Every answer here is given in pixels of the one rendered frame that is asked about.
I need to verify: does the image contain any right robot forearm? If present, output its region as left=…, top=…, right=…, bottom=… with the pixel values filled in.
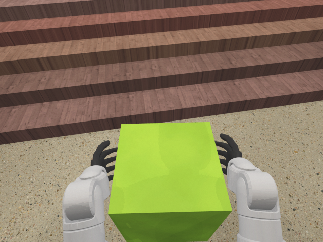
left=227, top=157, right=286, bottom=242

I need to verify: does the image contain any left robot forearm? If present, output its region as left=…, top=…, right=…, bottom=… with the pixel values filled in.
left=62, top=165, right=110, bottom=242

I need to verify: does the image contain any robot left hand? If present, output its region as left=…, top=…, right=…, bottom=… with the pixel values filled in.
left=91, top=140, right=118, bottom=181

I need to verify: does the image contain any carton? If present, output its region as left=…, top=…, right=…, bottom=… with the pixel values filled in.
left=108, top=122, right=232, bottom=242

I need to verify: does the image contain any robot right hand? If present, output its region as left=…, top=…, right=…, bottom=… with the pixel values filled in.
left=215, top=133, right=242, bottom=175

